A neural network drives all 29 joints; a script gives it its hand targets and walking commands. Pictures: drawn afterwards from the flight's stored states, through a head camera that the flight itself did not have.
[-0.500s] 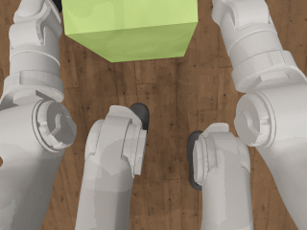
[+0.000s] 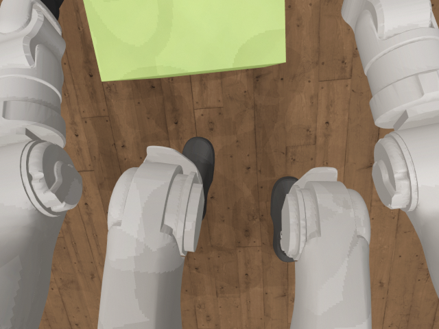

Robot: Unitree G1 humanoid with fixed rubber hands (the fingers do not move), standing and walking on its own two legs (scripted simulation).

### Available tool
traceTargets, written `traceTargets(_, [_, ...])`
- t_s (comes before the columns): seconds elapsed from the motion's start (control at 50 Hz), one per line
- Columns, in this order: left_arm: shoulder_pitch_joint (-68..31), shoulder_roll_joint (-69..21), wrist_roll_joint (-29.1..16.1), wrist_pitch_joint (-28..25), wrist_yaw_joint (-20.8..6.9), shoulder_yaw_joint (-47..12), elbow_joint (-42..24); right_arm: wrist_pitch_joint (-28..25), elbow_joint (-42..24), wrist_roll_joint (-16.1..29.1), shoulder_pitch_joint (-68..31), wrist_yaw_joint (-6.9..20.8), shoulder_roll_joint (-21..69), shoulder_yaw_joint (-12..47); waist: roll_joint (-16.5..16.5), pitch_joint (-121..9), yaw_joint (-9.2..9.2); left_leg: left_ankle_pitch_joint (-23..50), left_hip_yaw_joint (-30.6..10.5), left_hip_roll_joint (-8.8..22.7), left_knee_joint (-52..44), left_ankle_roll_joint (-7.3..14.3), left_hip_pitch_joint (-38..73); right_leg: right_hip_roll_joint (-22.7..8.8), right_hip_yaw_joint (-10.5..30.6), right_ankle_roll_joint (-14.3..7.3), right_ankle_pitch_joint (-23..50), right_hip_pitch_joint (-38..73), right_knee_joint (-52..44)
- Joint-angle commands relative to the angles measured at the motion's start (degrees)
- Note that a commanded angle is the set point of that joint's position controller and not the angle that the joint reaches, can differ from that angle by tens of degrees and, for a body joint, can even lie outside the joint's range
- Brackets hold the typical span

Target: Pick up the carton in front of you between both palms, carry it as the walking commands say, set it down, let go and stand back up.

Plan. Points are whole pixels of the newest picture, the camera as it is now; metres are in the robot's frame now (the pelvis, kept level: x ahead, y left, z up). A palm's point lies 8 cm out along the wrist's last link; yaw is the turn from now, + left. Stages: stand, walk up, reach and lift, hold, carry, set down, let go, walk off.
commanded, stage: set down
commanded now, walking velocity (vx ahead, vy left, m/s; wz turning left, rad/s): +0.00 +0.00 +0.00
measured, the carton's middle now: (195, 0) +0.52 +0.14 -0.25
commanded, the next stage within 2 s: let go in 1.02 s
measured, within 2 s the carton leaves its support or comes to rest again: neither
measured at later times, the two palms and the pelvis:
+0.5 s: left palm out of the picture +0.49 +0.34 -0.01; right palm out of the picture +0.61 -0.03 +0.00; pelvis +0.00 +0.00 +0.09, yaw +1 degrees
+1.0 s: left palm out of the picture +0.49 +0.35 +0.14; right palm out of the picture +0.60 -0.03 +0.13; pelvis +0.04 +0.01 +0.23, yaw +2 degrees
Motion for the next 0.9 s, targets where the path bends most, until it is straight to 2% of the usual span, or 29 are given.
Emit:
traceTargets(0.0, [-15.5,11.3,-3.7,1.8,-0.5,-3.7,-12.9,1.0,-14.3,1.5,-19.3,-0.7,-3.0,0.3,-6.6,-84.0,9.86,31.5,-1.0,-1.8,-5.6,-0.1,56.1,-4.9,-2.8,0.3,14.3,19.4,-13.4])
traceTargets(0.04, [-13.5,10.6,-3.4,3.5,-0.2,-3.1,-12.8,2.3,-13.9,1.1,-17.8,-1.2,-2.8,-0.6,-4.6,-87.2,10.01,32.1,-0.8,-1.7,-7.4,-0.6,61.7,-4.2,-3.9,0.1,11.5,18.5,-14.8])
traceTargets(0.08, [-11.3,9.6,-2.6,5.2,0.4,-3.1,-13.6,3.7,-13.8,-1.8,-15.4,-1.4,-3.2,-3.8,-5.2,-87.6,7.70,28.7,-1.0,-2.3,-9.5,-0.5,63.5,-3.5,-4.9,0.0,9.1,17.3,-16.4])
traceTargets(0.1, [-11.4,7.8,-2.2,5.9,0.7,-3.9,-15.1,4.2,-14.7,-2.0,-15.2,-1.4,-3.8,-5.9,-2.2,-87.7,7.65,27.9,-1.6,-2.5,-11.4,-1.0,67.7,-3.3,-5.7,0.0,6.8,13.9,-17.5])
traceTargets(0.14, [-11.5,5.4,-1.7,6.9,1.0,-3.6,-16.2,4.9,-14.0,-4.1,-13.6,-1.4,-4.0,-8.5,-1.3,-88.5,5.21,26.5,-1.8,-2.7,-12.8,-1.3,70.3,-3.0,-6.0,-0.5,5.2,11.2,-19.8])
traceTargets(0.2, [-12.5,4.0,0.8,8.0,1.5,-3.3,-18.5,5.5,-11.6,-5.8,-12.6,-0.6,-3.8,-11.4,1.0,-84.5,4.71,20.5,-1.1,-3.7,-16.8,-1.8,66.7,-2.8,-6.0,-1.1,3.2,10.1,-22.4])
traceTargets(0.22, [-13.0,3.5,0.9,8.4,1.8,-4.1,-19.1,5.4,-11.6,-6.8,-12.7,-0.5,-4.5,-13.9,2.9,-83.5,2.29,19.3,-1.4,-3.7,-18.1,-2.2,66.0,-2.4,-6.3,-1.7,2.6,8.8,-23.6])
traceTargets(0.26, [-12.0,2.2,1.4,8.8,1.9,-4.0,-19.9,5.5,-9.7,-7.4,-11.3,-0.2,-4.1,-13.7,3.1,-82.6,3.26,18.0,-1.7,-4.0,-20.7,-2.4,67.0,-2.5,-6.6,-1.5,2.1,8.1,-25.5])
traceTargets(0.28, [-12.5,1.8,1.5,9.1,2.0,-4.4,-19.3,5.4,-7.2,-8.2,-11.1,-0.1,-5.0,-15.1,4.4,-79.9,1.72,16.9,-2.3,-3.8,-21.8,-3.1,65.2,-2.6,-6.2,-2.0,2.3,6.3,-26.0])
traceTargets(0.3, [-10.4,0.4,1.8,9.1,1.9,-4.3,-18.8,5.4,-6.8,-8.5,-10.3,0.1,-4.8,-15.8,5.8,-78.3,1.94,15.0,-2.1,-3.8,-23.1,-3.4,63.9,-2.6,-5.6,-2.0,2.2,6.8,-27.4])
traceTargets(0.32, [-11.2,-0.1,1.9,8.8,1.5,-4.7,-18.5,5.2,-3.8,-8.8,-10.1,0.4,-5.6,-16.2,5.9,-78.8,1.53,15.7,-1.4,-3.6,-23.5,-4.1,63.5,-2.9,-5.3,-1.9,3.2,7.4,-28.5])
traceTargets(0.38, [-8.9,0.4,2.4,8.4,1.2,-3.3,-18.0,4.6,-3.7,-8.6,-9.6,1.1,-1.9,-14.7,2.1,-77.3,2.49,16.4,-0.6,-3.3,-24.7,-4.0,57.1,-3.2,-4.6,-1.6,4.6,11.0,-30.6])
traceTargets(0.4, [-8.7,1.0,3.1,8.4,1.0,-3.2,-17.6,4.5,-4.0,-8.6,-9.5,1.1,-1.4,-15.5,3.3,-77.2,2.85,16.1,-0.3,-3.7,-25.3,-3.7,57.2,-3.1,-4.1,-1.5,4.2,11.5,-31.8])
traceTargets(0.42, [-8.6,0.9,3.2,8.4,1.1,-2.6,-17.6,4.2,-3.9,-8.8,-9.8,1.3,-1.7,-14.7,1.3,-79.7,2.67,16.7,0.2,-3.5,-26.1,-3.8,55.7,-3.0,-3.9,-1.7,5.8,14.6,-32.4])
traceTargets(0.44, [-7.3,0.7,3.0,8.4,0.8,-2.7,-18.3,4.4,-4.6,-8.0,-10.1,1.3,-1.3,-14.5,1.6,-81.2,3.75,17.2,1.9,-3.7,-26.6,-4.0,55.1,-3.3,-4.1,-1.4,6.7,18.0,-33.4])
traceTargets(0.46, [-6.2,2.3,4.0,8.5,0.5,-0.7,-18.2,4.6,-6.8,-7.6,-10.3,1.1,-1.7,-13.9,-0.7,-82.8,5.79,18.4,2.4,-4.0,-27.2,-3.5,55.3,-3.5,-3.7,-0.8,7.6,20.6,-34.6])
traceTargets(0.48, [-5.9,2.1,3.0,8.6,0.3,-0.5,-19.4,4.5,-7.4,-8.2,-9.3,0.8,-1.1,-13.4,-2.5,-85.8,4.24,19.9,2.6,-4.2,-28.0,-3.3,55.2,-3.2,-3.8,-0.7,9.4,23.8,-35.8])
traceTargets(0.5, [-5.0,2.5,3.2,8.9,0.2,-0.7,-20.4,4.9,-9.1,-7.6,-9.6,0.6,-1.3,-13.2,-1.2,-88.6,5.58,21.9,3.1,-4.2,-29.2,-3.5,56.3,-3.2,-3.4,-0.6,11.5,27.1,-36.6])
traceTargets(0.56, [-1.6,4.8,2.1,9.7,-0.5,-0.1,-26.8,5.5,-18.6,-7.8,-8.2,-0.3,-0.8,-11.7,-5.9,-100.3,5.04,31.4,2.5,-4.8,-31.6,-2.5,62.4,-2.9,-3.4,0.3,19.5,36.9,-39.4])
traceTargets(0.6, [0.3,5.4,1.6,10.5,-1.0,0.3,-28.9,6.5,-21.4,-7.7,-6.7,-0.4,-0.7,-10.5,-6.0,-102.8,6.54,34.1,2.9,-5.4,-33.4,-2.3,65.2,-2.5,-2.7,0.1,22.0,40.3,-41.0])
traceTargets(0.62, [0.4,5.8,1.7,10.9,-1.4,0.4,-30.6,7.0,-22.8,-8.3,-7.0,-0.3,-0.1,-10.9,-6.8,-103.2,5.83,35.1,2.9,-5.7,-34.2,-2.1,64.6,-2.6,-2.7,0.0,23.5,42.7,-41.9])
traceTargets(0.68, [3.2,5.2,1.9,11.4,-1.9,1.1,-29.8,8.1,-23.9,-8.0,-4.9,-0.3,0.9,-10.0,-7.3,-100.8,5.67,35.6,2.6,-5.7,-37.6,-1.8,67.8,-2.7,-2.8,0.4,22.3,43.2,-45.2])
traceTargets(0.72, [4.2,5.0,2.3,11.1,-2.0,0.9,-30.5,7.9,-23.7,-8.2,-2.7,0.1,1.7,-10.1,-6.5,-98.7,4.47,37.4,1.6,-5.6,-40.0,-1.5,70.8,-2.6,-2.8,0.3,23.2,41.5,-47.2])
traceTargets(0.74, [4.8,3.4,2.1,11.2,-2.1,0.0,-29.3,7.9,-22.0,-7.7,-1.1,0.2,1.3,-10.4,-4.7,-97.4,4.95,37.1,1.6,-5.4,-41.4,-1.7,72.6,-2.6,-3.3,0.4,22.1,40.3,-48.3])
traceTargets(0.78, [7.3,1.3,2.1,10.9,-2.5,-0.6,-25.9,7.8,-18.0,-9.1,1.8,0.7,1.9,-11.8,-4.3,-90.2,3.06,35.8,1.1,-5.0,-44.4,-2.1,73.2,-2.8,-3.3,0.2,20.6,37.2,-52.2])
traceTargets(0.8, [6.7,0.5,2.5,10.5,-2.9,-1.0,-25.2,7.3,-15.6,-10.0,4.0,0.8,2.0,-13.5,-2.2,-88.3,1.73,35.4,0.9,-4.9,-45.7,-2.5,74.7,-2.8,-3.2,0.2,20.1,35.7,-54.1])
traceTargets(0.82, [7.5,0.4,3.4,9.9,-2.8,0.5,-27.1,6.4,-16.9,-11.3,4.6,1.0,1.7,-14.5,-1.9,-87.9,2.37,37.7,0.3,-5.0,-46.6,-2.4,77.1,-3.3,-2.6,0.2,20.1,34.6,-55.0])
traceTargets(0.84, [6.6,-0.5,3.5,9.6,-3.2,-0.7,-26.7,5.9,-16.7,-11.2,4.7,1.2,0.9,-15.5,-0.2,-88.8,1.30,39.3,-0.2,-4.5,-47.3,-2.8,82.0,-3.2,-3.3,0.3,19.4,32.4,-56.8])
traceTargets(0.88, [8.6,-1.8,3.7,8.7,-3.2,-0.3,-26.4,4.6,-15.3,-12.2,7.2,1.4,1.7,-15.9,-0.1,-87.4,1.00,41.1,-1.1,-4.3,-49.7,-2.9,86.8,-3.3,-3.1,0.0,19.4,31.4,-59.8])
